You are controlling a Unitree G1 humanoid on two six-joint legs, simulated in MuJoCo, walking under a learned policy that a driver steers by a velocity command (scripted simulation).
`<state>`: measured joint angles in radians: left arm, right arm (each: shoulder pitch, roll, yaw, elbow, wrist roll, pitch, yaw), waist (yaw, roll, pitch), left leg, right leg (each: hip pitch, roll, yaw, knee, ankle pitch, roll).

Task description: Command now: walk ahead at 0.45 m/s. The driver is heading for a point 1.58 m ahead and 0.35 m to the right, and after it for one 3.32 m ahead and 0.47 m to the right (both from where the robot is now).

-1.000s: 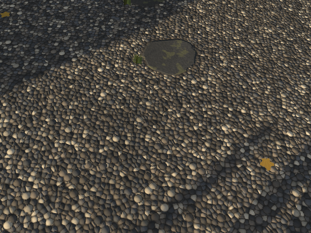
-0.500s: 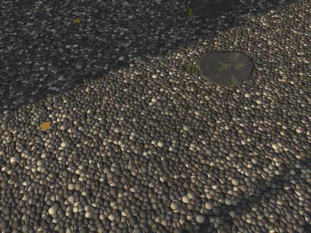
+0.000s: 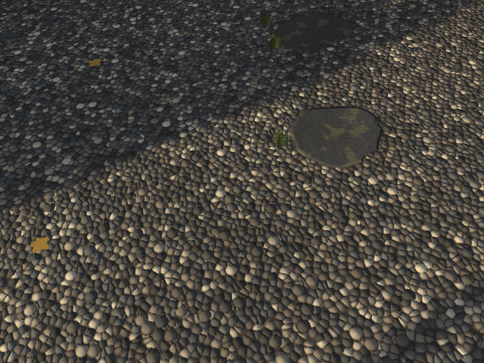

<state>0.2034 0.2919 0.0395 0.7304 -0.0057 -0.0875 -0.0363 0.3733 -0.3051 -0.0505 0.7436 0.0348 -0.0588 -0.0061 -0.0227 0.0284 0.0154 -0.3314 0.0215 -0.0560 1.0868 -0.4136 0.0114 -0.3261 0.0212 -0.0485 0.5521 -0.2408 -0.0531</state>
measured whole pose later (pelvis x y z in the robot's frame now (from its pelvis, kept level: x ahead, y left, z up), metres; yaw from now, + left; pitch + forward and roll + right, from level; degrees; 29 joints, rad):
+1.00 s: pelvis +0.54 -0.04 -0.02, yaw -20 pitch +1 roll +1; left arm 0.11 0.30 0.07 0.63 -0.03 -0.02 -0.04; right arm 0.28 -0.31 -0.07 0.82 0.01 -0.06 0.00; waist -0.03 -0.01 0.08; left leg -0.12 0.08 0.13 0.93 -0.48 -0.03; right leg -0.51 0.02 -0.05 0.66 -0.18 -0.10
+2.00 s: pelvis +1.05 -0.27 -0.01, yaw -22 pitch +3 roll +0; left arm 0.03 0.26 0.04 0.64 0.01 -0.11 -0.02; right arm 0.42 -0.30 -0.06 0.84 0.02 -0.04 -0.01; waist -0.09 0.02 0.02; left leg -0.17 -0.03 -0.12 0.79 -0.51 0.02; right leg -0.45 0.01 0.01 0.53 -0.12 -0.02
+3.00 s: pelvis +1.59 -0.34 -0.01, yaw +8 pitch +2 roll -1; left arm 0.06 0.28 0.04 0.71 0.01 -0.12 -0.04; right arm 0.38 -0.31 -0.07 0.77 0.01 -0.03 -0.01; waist -0.06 0.02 0.01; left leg -0.11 -0.07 -0.17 0.71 -0.46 0.04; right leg -0.45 0.03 -0.02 0.53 -0.12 -0.03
